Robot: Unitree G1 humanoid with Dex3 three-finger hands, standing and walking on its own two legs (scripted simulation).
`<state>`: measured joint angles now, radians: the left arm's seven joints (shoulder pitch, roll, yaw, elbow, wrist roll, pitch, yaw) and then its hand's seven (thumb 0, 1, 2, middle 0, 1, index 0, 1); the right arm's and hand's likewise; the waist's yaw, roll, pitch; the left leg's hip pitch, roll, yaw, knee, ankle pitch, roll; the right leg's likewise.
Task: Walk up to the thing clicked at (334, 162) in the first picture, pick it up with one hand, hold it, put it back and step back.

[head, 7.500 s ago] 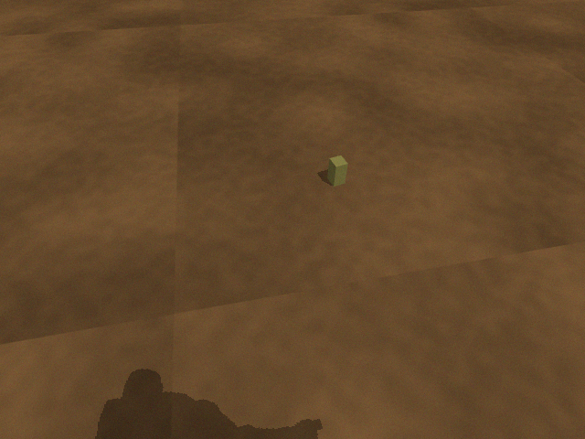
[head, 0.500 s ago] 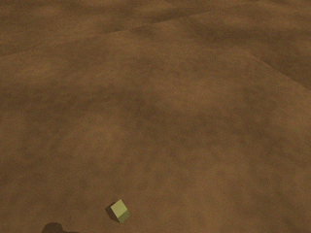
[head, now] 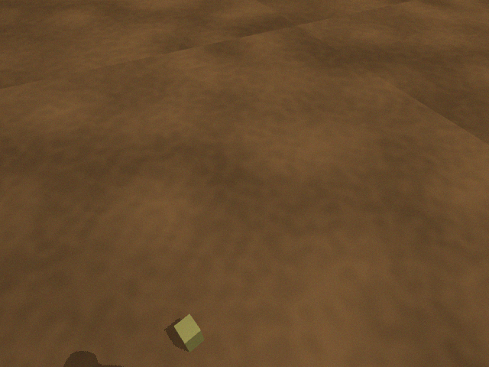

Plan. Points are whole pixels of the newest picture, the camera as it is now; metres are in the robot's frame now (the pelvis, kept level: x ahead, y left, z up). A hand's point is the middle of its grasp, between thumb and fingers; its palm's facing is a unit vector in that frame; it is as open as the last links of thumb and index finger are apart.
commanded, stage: go down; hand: left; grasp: from the side
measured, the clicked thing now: (189, 333) +0.36 +0.22 -0.72
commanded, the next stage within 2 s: none
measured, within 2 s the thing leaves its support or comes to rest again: neither
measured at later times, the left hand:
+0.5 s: hand out of the picture +0.15 +0.28 -0.20, palm faces +0.08 -0.94 -0.32, open 14.9 cm
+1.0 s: hand out of the picture +0.14 +0.31 -0.23, palm faces +0.15 -0.94 -0.30, open 17.3 cm
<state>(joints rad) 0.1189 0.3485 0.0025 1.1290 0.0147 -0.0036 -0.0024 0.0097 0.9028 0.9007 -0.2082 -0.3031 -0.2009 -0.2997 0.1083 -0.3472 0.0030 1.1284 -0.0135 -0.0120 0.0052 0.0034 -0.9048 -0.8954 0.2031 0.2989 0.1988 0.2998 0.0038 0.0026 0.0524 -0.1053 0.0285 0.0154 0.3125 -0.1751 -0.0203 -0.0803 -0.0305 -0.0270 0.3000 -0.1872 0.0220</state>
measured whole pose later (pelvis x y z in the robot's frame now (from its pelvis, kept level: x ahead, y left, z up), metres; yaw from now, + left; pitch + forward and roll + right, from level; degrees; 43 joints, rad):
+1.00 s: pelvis -0.03 +0.00 -0.12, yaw +0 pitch +20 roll -3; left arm 0.18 0.40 0.36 0.56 -0.01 0.07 -0.16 0.00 -0.57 0.01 -0.13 -0.09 -0.13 -0.07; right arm 0.17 -0.24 -0.01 0.54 -0.01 -0.18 -0.07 0.01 -0.88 -0.88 0.20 0.30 0.20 0.30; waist -0.02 -0.01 -0.13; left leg -1.07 0.05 -0.05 1.26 -0.54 -0.02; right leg -1.01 -0.02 -0.05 1.21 -0.55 0.02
